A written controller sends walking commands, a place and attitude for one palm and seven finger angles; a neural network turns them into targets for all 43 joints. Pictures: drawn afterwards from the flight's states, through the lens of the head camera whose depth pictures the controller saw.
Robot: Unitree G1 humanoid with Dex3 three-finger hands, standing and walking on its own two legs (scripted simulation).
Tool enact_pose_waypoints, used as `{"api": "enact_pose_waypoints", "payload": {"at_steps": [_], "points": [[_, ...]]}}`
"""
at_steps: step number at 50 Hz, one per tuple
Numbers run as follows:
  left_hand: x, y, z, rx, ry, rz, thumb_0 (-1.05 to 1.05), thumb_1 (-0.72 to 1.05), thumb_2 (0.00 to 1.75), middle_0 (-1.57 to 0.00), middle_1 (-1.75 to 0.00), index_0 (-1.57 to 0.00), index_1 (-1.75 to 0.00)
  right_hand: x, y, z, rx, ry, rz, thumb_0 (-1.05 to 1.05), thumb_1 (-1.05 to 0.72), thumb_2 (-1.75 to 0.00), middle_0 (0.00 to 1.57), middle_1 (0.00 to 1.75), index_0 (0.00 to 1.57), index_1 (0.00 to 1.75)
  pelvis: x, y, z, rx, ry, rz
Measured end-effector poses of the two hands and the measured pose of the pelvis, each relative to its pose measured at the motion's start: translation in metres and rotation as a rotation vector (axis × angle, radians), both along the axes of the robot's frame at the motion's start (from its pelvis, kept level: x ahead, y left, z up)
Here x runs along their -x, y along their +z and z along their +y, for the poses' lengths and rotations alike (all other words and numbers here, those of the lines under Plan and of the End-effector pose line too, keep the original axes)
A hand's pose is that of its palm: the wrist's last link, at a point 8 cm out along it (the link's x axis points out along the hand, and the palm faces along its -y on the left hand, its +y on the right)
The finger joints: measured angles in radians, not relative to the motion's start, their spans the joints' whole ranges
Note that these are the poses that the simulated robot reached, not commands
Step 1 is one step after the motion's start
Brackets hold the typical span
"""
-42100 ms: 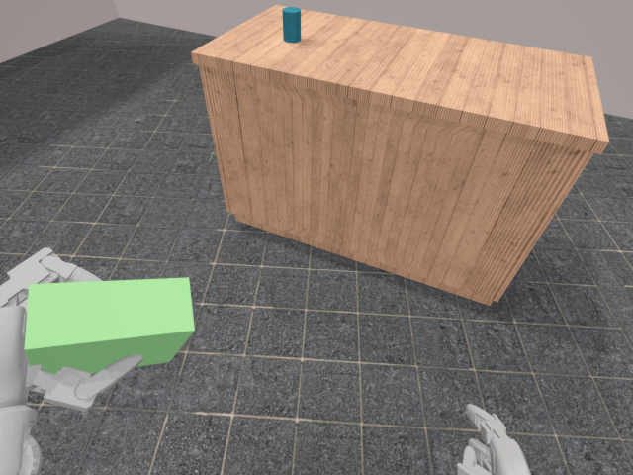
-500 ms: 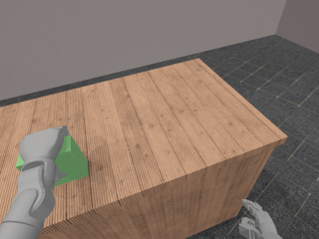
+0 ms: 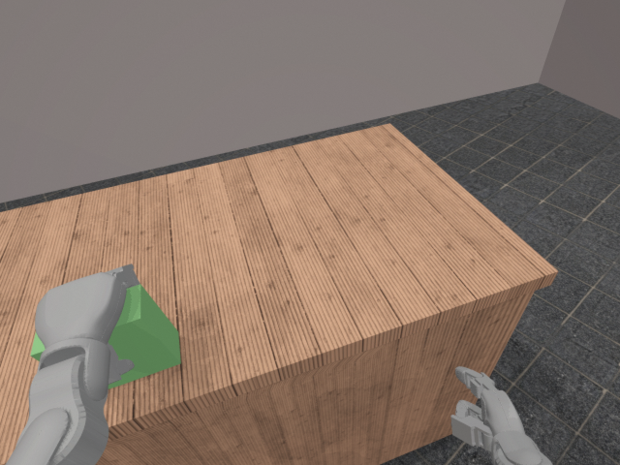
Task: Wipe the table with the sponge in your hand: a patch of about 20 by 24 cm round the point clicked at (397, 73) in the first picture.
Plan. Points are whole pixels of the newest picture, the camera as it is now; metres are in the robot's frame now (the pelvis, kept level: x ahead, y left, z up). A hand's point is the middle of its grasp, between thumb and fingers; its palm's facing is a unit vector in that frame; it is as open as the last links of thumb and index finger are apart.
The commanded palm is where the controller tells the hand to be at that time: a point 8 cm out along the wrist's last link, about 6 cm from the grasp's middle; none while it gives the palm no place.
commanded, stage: lift the sponge slowly off the table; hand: left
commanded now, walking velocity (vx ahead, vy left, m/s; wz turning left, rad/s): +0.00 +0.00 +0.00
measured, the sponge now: (122, 349) +0.23 +0.29 +0.05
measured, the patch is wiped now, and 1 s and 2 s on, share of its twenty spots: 1.00 1.00 1.00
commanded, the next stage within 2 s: none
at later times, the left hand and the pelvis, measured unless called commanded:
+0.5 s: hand (108, 339) +0.22 +0.28 +0.10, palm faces +0.05 -0.10 -0.99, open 9.7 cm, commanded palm +0.18 +0.28 +0.16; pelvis -0.02 -0.01 +0.00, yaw +0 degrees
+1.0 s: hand (99, 324) +0.22 +0.28 +0.13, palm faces +0.09 -0.09 -0.99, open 9.7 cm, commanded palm +0.18 +0.28 +0.20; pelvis -0.03 -0.02 +0.00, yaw +1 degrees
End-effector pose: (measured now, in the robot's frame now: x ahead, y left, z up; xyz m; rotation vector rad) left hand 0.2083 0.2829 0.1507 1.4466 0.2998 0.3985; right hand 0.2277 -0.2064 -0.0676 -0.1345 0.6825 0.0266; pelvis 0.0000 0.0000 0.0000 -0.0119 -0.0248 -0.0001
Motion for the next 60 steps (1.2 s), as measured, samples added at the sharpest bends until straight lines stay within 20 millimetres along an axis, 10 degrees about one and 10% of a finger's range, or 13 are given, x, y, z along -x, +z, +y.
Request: {"api": "enact_pose_waypoints", "payload": {"at_steps": [60], "points": [[0.020, 0.040, -0.005, 0.006, -0.017, -0.014, 0.00, -0.49, 1.08, -0.77, -1.40, -0.79, -1.36, 0.016, 0.008, -0.011, 0.041, 0.022, -0.068, 0.02, -0.90, -0.90, 0.20, 0.30, 0.20, 0.30, 0.030, 0.002, -0.017, -0.007, 0.008, -0.066]]}}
